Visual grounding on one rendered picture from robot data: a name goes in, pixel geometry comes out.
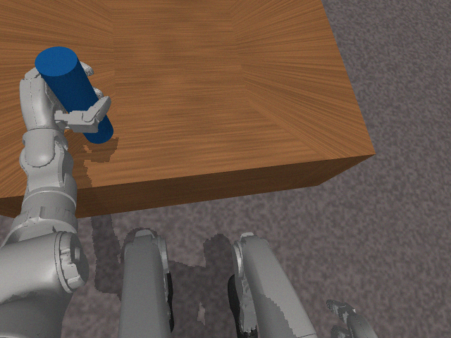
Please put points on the left robot arm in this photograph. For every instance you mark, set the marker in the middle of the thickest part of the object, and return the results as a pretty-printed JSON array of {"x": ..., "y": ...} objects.
[{"x": 42, "y": 262}]

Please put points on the can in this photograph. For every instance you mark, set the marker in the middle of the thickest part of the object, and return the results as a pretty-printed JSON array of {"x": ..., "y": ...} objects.
[{"x": 64, "y": 74}]

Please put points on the right robot hand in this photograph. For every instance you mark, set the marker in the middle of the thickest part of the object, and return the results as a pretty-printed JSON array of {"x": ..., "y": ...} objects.
[{"x": 358, "y": 326}]

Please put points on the right robot foot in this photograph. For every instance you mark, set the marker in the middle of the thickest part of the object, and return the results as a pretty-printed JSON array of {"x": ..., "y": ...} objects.
[{"x": 235, "y": 308}]

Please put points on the left robot hand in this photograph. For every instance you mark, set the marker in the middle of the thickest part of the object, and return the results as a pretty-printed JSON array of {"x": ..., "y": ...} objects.
[{"x": 41, "y": 108}]

